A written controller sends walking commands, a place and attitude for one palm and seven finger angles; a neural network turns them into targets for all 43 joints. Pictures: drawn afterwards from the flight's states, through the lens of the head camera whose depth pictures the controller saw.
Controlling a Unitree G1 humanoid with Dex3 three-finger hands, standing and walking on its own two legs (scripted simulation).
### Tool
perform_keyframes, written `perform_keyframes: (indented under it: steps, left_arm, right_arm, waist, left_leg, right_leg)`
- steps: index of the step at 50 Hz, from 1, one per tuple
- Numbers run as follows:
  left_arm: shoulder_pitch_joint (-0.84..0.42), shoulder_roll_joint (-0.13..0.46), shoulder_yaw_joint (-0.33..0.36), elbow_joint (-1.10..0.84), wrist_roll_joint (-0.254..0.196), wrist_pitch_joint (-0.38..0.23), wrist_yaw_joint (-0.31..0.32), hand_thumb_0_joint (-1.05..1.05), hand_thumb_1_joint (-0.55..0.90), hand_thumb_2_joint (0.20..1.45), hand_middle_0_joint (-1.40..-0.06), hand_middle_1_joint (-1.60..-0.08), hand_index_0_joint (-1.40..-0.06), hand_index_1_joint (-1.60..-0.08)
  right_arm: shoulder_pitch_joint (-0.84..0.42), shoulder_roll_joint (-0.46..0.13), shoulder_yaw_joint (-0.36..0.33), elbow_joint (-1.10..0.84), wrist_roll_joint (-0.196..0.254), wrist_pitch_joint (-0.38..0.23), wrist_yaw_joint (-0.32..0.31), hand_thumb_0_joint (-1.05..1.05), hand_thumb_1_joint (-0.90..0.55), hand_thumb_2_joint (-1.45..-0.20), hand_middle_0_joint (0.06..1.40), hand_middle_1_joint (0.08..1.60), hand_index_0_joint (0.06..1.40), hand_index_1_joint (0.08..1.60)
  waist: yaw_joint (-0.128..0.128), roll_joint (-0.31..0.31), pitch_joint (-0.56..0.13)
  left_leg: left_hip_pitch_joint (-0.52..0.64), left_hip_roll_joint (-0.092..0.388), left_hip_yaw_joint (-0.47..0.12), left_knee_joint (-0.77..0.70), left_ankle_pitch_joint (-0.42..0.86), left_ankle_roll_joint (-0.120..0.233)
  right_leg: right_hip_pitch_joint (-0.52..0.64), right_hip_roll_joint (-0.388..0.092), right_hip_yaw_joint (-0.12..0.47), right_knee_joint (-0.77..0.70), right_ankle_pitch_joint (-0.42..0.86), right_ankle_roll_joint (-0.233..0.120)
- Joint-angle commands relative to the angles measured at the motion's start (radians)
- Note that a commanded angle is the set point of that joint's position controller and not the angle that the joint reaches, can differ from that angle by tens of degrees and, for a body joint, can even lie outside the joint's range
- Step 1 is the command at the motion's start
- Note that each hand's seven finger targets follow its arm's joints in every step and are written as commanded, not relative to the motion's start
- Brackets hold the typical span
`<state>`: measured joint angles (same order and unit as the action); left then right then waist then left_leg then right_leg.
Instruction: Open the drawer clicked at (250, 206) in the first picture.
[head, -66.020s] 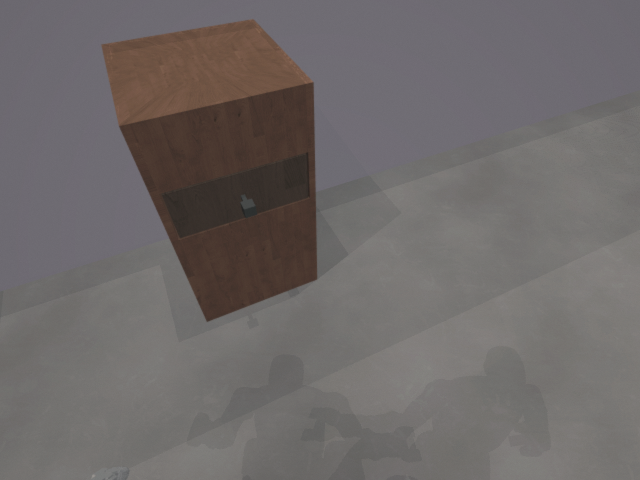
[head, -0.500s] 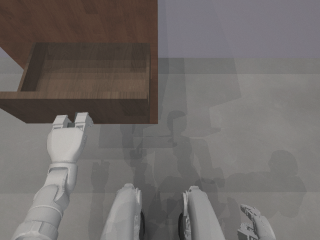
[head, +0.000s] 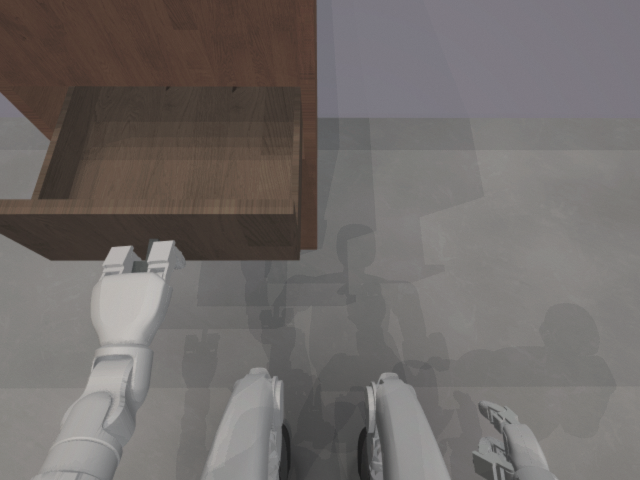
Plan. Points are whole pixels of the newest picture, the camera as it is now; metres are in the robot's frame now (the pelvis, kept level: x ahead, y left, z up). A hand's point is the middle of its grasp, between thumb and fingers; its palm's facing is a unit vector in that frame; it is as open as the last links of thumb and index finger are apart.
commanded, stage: pull the drawer open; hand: left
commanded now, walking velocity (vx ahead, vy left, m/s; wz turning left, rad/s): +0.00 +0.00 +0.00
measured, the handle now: (151, 264) +0.38 +0.25 -0.06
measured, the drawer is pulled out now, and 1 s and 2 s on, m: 0.19 0.27 0.30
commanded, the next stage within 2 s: open the thumb to release the handle in 1.82 s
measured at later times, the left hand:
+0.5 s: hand (149, 336) +0.29 +0.24 -0.08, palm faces -0.04 -0.05 -1.00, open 6.5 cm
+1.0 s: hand (144, 365) +0.25 +0.24 -0.08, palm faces -0.06 -0.05 -1.00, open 6.5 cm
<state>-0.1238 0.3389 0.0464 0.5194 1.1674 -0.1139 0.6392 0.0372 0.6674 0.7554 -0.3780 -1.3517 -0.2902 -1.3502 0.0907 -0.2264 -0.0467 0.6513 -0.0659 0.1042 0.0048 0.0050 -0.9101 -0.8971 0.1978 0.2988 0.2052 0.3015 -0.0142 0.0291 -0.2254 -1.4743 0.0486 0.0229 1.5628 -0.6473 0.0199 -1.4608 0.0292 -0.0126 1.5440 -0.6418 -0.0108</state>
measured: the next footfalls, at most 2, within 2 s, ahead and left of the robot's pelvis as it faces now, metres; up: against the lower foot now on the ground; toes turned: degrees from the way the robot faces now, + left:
none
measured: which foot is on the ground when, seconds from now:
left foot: down 0.00-1.00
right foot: down 0.00-1.00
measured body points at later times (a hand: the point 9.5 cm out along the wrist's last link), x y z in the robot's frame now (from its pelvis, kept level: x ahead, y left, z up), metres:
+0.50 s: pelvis +0.00 +0.00 +0.00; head +0.15 +0.00 +0.42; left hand +0.28 +0.24 -0.03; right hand +0.18 -0.25 -0.14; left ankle +0.03 +0.11 -0.55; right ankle +0.03 -0.12 -0.55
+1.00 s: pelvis -0.01 -0.01 -0.01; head +0.15 -0.01 +0.42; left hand +0.25 +0.24 -0.03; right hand +0.19 -0.24 -0.15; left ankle +0.03 +0.11 -0.55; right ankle +0.03 -0.12 -0.55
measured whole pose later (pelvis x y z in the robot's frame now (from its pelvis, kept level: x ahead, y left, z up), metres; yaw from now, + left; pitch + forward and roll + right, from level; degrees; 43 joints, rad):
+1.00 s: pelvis -0.01 -0.01 -0.01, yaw +1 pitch +31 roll -1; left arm 0.13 0.32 0.02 0.33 1.16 -0.11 0.67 0.04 0.66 0.73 -0.38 -1.35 -0.30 -1.35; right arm 0.04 -0.21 -0.04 0.63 -0.08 0.09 -0.01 0.01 -0.91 -0.90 0.20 0.30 0.21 0.30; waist 0.01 0.03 -0.23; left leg -1.47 0.04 0.01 1.58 -0.65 0.01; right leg -1.46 0.03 -0.02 1.58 -0.65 -0.02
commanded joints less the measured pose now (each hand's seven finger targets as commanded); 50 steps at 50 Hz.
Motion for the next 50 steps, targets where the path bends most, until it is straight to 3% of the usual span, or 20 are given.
perform_keyframes:
  steps: [1, 10, 11, 15, 16, 19, 34, 46, 50]
  left_arm:
    - [0.057, 0.182, 0.095, -0.129, -0.015, 0.020, 0.053, 0.000, 0.900, 0.900, -0.400, -1.350, -0.400, -1.350]
    - [0.124, 0.176, 0.094, -0.188, -0.015, 0.026, 0.065, 0.000, 0.900, 0.900, -0.400, -1.350, -0.400, -1.350]
    - [0.144, 0.147, 0.068, -0.191, -0.019, 0.029, 0.064, 0.000, 0.900, 0.900, -0.400, -1.350, -0.400, -1.350]
    - [0.137, 0.162, 0.078, -0.204, -0.013, 0.025, 0.069, 0.000, 0.900, 0.900, -0.400, -1.350, -0.400, -1.350]
    - [0.150, 0.157, 0.076, -0.198, -0.015, 0.025, 0.070, 0.000, 0.900, 0.900, -0.400, -1.350, -0.400, -1.350]
    - [0.163, 0.174, 0.097, -0.190, -0.019, 0.021, 0.070, 0.000, 0.900, 0.900, -0.400, -1.350, -0.400, -1.350]
    - [0.304, 0.178, 0.123, -0.261, -0.024, 0.007, 0.081, 0.000, 0.900, 0.900, -0.400, -1.350, -0.400, -1.350]
    - [0.351, 0.149, 0.089, -0.316, -0.022, 0.016, 0.089, 0.000, 0.900, 0.900, -0.400, -1.350, -0.400, -1.350]
    - [0.403, 0.155, 0.096, -0.327, -0.026, 0.013, 0.087, 0.000, 0.900, 0.900, -0.400, -1.350, -0.400, -1.350]
  right_arm:
    - [0.042, -0.140, -0.054, -0.096, -0.003, -0.023, -0.006, 0.000, -0.900, -0.900, 0.200, 0.300, 0.200, 0.300]
    - [0.025, -0.137, -0.051, -0.109, -0.005, -0.025, -0.009, 0.000, -0.900, -0.900, 0.200, 0.300, 0.200, 0.300]
    - [0.022, -0.135, -0.052, -0.115, -0.005, -0.027, -0.007, 0.000, -0.900, -0.900, 0.200, 0.300, 0.200, 0.300]
    - [0.011, -0.135, -0.047, -0.113, -0.007, -0.027, -0.011, 0.000, -0.900, -0.900, 0.200, 0.300, 0.200, 0.300]
    - [0.012, -0.132, -0.050, -0.111, -0.007, -0.028, -0.012, 0.000, -0.900, -0.900, 0.200, 0.300, 0.200, 0.300]
    - [0.002, -0.130, -0.047, -0.108, -0.009, -0.033, -0.015, 0.000, -0.900, -0.900, 0.200, 0.300, 0.200, 0.300]
    - [-0.034, -0.119, -0.041, -0.128, -0.013, -0.036, -0.016, 0.000, -0.900, -0.900, 0.200, 0.300, 0.200, 0.300]
    - [-0.055, -0.114, -0.039, -0.136, -0.012, -0.042, -0.019, 0.000, -0.900, -0.900, 0.200, 0.300, 0.200, 0.300]
    - [-0.060, -0.111, -0.033, -0.141, -0.013, -0.046, -0.022, 0.000, -0.900, -0.900, 0.200, 0.300, 0.200, 0.300]
  waist:
    - [0.052, -0.003, -0.462]
    - [0.063, -0.004, -0.478]
    - [0.057, -0.003, -0.464]
    - [0.058, 0.017, -0.450]
    - [0.056, -0.008, -0.448]
    - [0.061, -0.006, -0.430]
    - [0.086, -0.002, -0.434]
    - [0.078, -0.004, -0.424]
    - [0.087, -0.005, -0.435]
  left_leg:
    - [0.378, -0.052, -0.028, -0.176, 0.385, 0.013]
    - [0.403, -0.052, -0.035, -0.183, 0.411, 0.011]
    - [0.403, -0.054, -0.032, -0.182, 0.400, 0.013]
    - [0.396, -0.053, -0.035, -0.183, 0.385, 0.010]
    - [0.385, -0.055, -0.031, -0.177, 0.375, 0.013]
    - [0.362, -0.056, -0.029, -0.169, 0.366, 0.013]
    - [0.343, -0.061, -0.026, -0.156, 0.359, 0.010]
    - [0.360, -0.058, -0.033, -0.164, 0.323, 0.011]
    - [0.354, -0.060, -0.029, -0.163, 0.331, 0.010]
  right_leg:
    - [0.285, 0.024, -0.007, -0.190, 0.390, -0.044]
    - [0.293, 0.023, -0.010, -0.184, 0.407, -0.046]
    - [0.296, 0.023, -0.008, -0.195, 0.408, -0.045]
    - [0.271, 0.022, -0.011, -0.189, 0.375, -0.047]
    - [0.286, 0.022, -0.007, -0.194, 0.376, -0.045]
    - [0.287, 0.023, -0.002, -0.193, 0.379, -0.048]
    - [0.299, 0.023, 0.013, -0.181, 0.388, -0.050]
    - [0.262, 0.020, 0.004, -0.189, 0.324, -0.048]
    - [0.281, 0.018, 0.012, -0.187, 0.340, -0.048]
